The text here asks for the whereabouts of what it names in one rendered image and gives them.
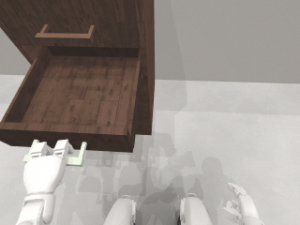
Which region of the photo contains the handle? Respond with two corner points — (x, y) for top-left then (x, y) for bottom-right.
(35, 33), (94, 44)
(22, 140), (87, 167)

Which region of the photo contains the drawer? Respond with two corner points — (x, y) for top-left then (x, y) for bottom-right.
(0, 46), (143, 153)

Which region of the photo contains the robot thigh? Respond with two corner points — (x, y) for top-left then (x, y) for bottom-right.
(180, 197), (213, 225)
(103, 198), (136, 225)

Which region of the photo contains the right robot hand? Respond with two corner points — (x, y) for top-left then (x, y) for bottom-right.
(223, 183), (260, 225)

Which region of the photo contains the robot left forearm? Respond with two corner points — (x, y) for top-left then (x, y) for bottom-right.
(16, 192), (56, 225)

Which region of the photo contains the cabinet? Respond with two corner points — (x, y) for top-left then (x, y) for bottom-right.
(0, 0), (156, 135)

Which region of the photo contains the robot right thigh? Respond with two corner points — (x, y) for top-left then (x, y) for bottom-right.
(180, 197), (213, 225)

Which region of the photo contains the left robot hand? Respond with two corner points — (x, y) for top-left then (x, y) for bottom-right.
(22, 139), (74, 195)

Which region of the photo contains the robot left thigh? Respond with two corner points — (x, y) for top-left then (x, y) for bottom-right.
(103, 198), (136, 225)

